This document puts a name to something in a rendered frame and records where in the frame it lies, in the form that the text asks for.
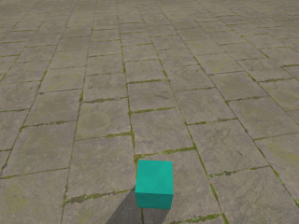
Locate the carton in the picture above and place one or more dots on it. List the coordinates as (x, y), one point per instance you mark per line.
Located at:
(154, 184)

